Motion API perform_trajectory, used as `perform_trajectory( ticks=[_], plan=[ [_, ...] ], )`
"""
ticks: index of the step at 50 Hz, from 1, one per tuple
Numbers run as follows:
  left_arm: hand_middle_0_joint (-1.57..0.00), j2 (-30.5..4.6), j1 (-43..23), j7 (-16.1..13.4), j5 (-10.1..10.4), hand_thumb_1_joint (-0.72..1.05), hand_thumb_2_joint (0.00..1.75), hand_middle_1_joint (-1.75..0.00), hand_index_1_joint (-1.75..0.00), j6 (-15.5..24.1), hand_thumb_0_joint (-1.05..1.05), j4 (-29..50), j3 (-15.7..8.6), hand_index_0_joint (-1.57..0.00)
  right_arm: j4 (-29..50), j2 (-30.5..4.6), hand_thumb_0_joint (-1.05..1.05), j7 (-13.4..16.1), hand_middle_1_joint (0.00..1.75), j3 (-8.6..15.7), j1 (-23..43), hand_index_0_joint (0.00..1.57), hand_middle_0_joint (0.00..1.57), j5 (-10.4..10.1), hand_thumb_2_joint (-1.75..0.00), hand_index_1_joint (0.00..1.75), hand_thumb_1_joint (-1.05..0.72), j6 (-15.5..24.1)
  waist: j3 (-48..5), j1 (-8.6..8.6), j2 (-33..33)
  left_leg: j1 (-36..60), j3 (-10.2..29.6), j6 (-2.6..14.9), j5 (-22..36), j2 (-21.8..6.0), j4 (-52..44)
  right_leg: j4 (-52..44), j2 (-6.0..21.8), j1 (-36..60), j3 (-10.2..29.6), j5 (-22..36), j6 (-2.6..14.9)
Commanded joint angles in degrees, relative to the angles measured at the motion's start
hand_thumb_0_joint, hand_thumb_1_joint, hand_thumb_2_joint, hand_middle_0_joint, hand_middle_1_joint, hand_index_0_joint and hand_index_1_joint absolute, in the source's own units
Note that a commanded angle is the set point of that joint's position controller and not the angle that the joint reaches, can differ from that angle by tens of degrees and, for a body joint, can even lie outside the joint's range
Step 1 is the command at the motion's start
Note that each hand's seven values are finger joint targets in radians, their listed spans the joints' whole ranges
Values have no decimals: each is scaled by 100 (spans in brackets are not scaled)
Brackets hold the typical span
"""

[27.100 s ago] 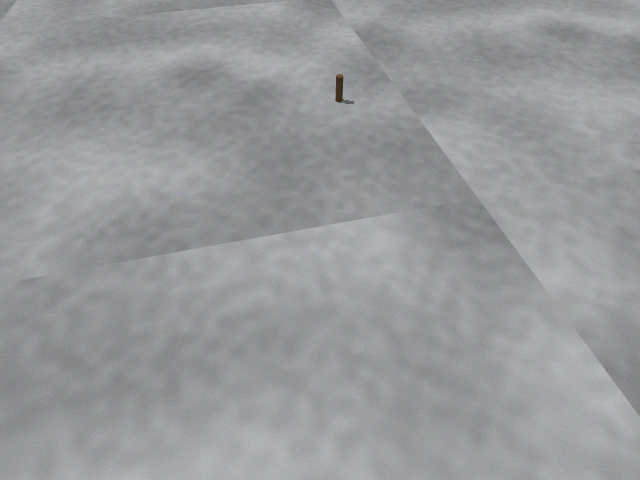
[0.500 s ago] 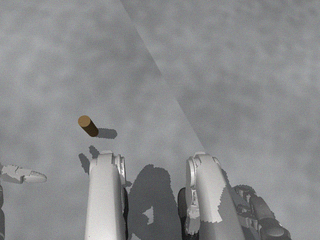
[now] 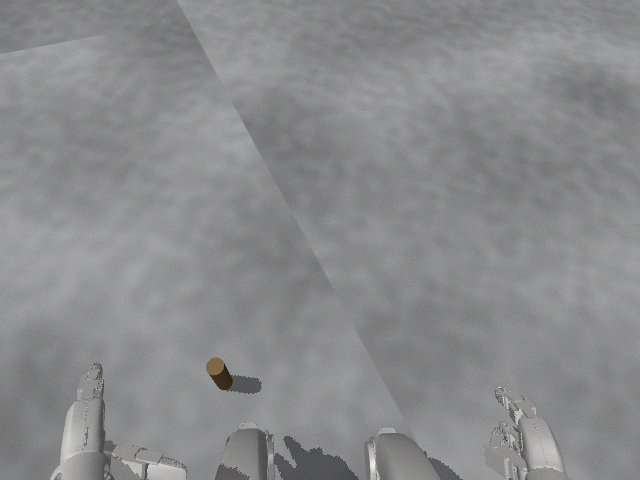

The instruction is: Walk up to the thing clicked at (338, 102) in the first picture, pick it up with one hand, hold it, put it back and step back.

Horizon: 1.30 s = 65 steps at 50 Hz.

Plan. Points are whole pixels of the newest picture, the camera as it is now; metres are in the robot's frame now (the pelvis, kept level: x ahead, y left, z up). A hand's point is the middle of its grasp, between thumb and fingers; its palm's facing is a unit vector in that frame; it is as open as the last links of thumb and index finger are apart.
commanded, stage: home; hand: left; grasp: from the side
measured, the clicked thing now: (220, 374) +0.41 +0.23 -0.57
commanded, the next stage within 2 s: stand in 1.98 s
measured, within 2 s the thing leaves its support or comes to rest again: neither
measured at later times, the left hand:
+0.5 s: hand (137, 442) +0.19 +0.20 +0.01, palm faces +0.14 -0.95 -0.29, open 17.7 cm
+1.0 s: hand (147, 459) +0.18 +0.18 +0.02, palm faces +0.12 -0.95 -0.27, open 17.7 cm
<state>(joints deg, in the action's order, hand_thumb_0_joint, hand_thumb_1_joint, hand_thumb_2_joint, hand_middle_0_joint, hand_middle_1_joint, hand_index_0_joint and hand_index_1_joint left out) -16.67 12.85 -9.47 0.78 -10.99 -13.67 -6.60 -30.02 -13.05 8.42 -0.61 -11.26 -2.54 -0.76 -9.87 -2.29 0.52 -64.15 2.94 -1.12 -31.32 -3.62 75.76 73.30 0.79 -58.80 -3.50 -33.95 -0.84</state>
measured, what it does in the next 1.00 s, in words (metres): rises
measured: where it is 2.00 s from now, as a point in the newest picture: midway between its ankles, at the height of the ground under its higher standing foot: outside the picture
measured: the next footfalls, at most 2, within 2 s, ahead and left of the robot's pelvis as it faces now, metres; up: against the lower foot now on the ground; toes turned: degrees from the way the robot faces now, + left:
none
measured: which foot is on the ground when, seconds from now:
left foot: down 0.00-1.00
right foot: down 0.00-1.00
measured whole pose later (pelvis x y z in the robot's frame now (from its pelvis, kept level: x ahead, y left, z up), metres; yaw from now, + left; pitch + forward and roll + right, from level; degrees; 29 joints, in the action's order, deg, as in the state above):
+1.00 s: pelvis +0.01 +0.00 +0.07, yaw +1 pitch +6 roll -2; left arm -11.6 26.6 -7.4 0.6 -14.8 -0.6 0.4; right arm -28.9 -12.2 10.1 -1.5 -16.7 -0.8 6.1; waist -6.1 -1.4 1.8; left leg -36.3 1.3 -1.1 -24.1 -3.2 54.0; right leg 51.5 1.0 -31.5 -3.0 -26.3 -0.9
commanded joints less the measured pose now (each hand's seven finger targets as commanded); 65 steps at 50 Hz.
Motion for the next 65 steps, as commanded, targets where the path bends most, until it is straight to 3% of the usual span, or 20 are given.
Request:
perform_trajectory(
  ticks=[1,2,3,7,8,12,15,18,20,24,26,31,39,42,47,51,56,65],
  plan=[
    [-5,-660,327,-228,-58,-57,5,-5,-5,-14,0,1389,-83,-5,741,-636,0,211,30,238,-214,20,20,63,-90,30,-90,332,-1243,11,553,2414,-208,131,1540,206,-1750,-1757,-160,1438,-24,1697,151],
    [-5,-485,525,-222,-55,-57,4,-5,-5,-87,0,1393,73,-5,777,-614,0,228,30,231,-211,20,20,78,-90,30,-90,361,-1087,-14,507,2464,-197,132,1498,201,-1900,-1874,-171,1529,-57,1659,158],
    [-5,-611,457,-251,-45,-58,4,-5,-5,-105,0,1805,6,-5,809,-592,0,255,30,233,-256,20,20,90,-90,30,-90,379,-1071,42,662,2610,-198,121,1521,203,-2053,-1994,-175,1699,-67,1691,159],
    [-5,-370,1001,-260,-30,-59,3,-5,-5,-229,0,2368,298,-4,1064,-497,0,331,30,152,-177,20,20,104,-90,30,-90,513,-795,78,460,2931,-174,122,1808,208,-2386,-2293,-203,2151,-152,1947,146],
    [-5,-155,1263,-239,-44,-58,4,-5,-5,-263,0,2226,471,-5,982,-513,0,341,30,196,-300,20,20,127,-90,30,-90,531,-656,-9,352,3004,-173,123,1865,208,-2433,-2375,-225,2186,-167,2006,138],
    [-4,-193,1435,-182,-65,-61,2,-4,-4,-275,0,2616,424,-4,1161,-520,0,334,30,186,-191,20,20,153,-90,30,-90,631,-338,81,239,3132,-87,90,1783,164,-2754,-2571,-252,2348,-231,1841,145],
    [-4,-73,1434,-109,-58,-60,3,-5,-5,-260,0,2700,537,-4,1197,-542,0,313,30,196,-196,20,20,161,-90,30,-90,699,-96,26,176,3188,-103,83,1779,160,-2869,-2696,-261,2377,-216,1832,132],
    [-4,-142,1468,-57,-74,-61,0,-4,-4,-226,0,2671,388,-4,1180,-536,0,294,30,199,-200,20,20,184,-90,30,-90,766,-19,87,219,3216,-129,75,1740,179,-2929,-2758,-257,2444,-187,1769,134],
    [-4,-55,1377,1,-97,-61,2,-4,-4,-193,0,2557,485,-4,1156,-537,0,278,30,204,-236,20,20,204,-90,30,-90,805,17,3,186,3269,-162,79,1793,194,-2895,-2791,-250,2434,-156,1831,120],
    [-4,-153,1258,14,-103,-60,3,-5,-5,-154,0,2746,352,-4,1165,-546,0,269,30,219,-212,20,20,225,-90,30,-90,895,-452,73,282,3500,-215,75,2110,231,-2836,-2790,-223,2758,-78,2151,112],
    [-4,-19,1236,38,-95,-61,2,-5,-5,-175,0,2681,500,-4,1152,-541,0,262,30,205,-190,20,20,220,-90,30,-90,934,-283,5,276,3524,-238,78,2069,233,-2860,-2830,-225,2701,-75,2150,102],
    [-4,-79,1331,45,-90,-61,1,-4,-4,-176,0,2527,393,-4,1103,-560,0,255,30,205,-129,20,20,218,-90,30,-90,965,-279,98,206,3498,-238,86,2024,245,-2906,-2917,-225,2765,-80,2089,101],
    [-4,-69,1328,83,-87,-61,2,-5,-5,-160,0,2381,371,-4,1066,-553,0,251,30,206,-124,20,20,227,-90,30,-90,979,-197,67,76,3459,-320,118,2036,266,-2875,-3027,-187,2843,-15,2230,61],
    [-4,-68,1140,101,-68,-60,3,-5,-5,-142,0,2357,393,-4,1080,-583,0,235,30,208,-56,20,20,217,-90,30,-90,1005,131,88,154,3314,-292,116,1411,263,-3072,-3109,-204,2611,-45,1557,92],
    [-5,-108,1079,118,-64,-59,4,-5,-5,-101,0,2479,370,-5,1093,-552,0,231,30,190,-57,20,20,209,-90,30,-90,1047,-20,93,180,3359,-320,131,1236,272,-3104,-3169,-185,2650,-7,1412,103],
    [-4,-72,1098,132,-60,-60,3,-5,-5,-66,0,2359,398,-4,1076,-568,0,235,30,182,-29,20,20,203,-90,30,-90,1086,154,99,24,3289,-333,145,926,277,-3141,-3260,-172,2553,12,1095,99],
    [-5,-88,1195,125,-76,-58,4,-5,-5,-39,0,2334,378,-5,1042,-566,0,251,30,196,-68,20,20,213,-90,30,-90,1135,-81,101,96,3372,-318,138,1193,272,-3090,-3172,-178,2636,1,1346,105],
    [-5,-53,1133,124,-79,-59,4,-5,-5,-32,0,2284,411,-5,965,-576,0,256,30,199,-77,20,20,217,-90,30,-90,1176,4,98,126,3419,-301,125,1366,245,-3102,-3107,-200,2598,-25,1494,106]
  ],
)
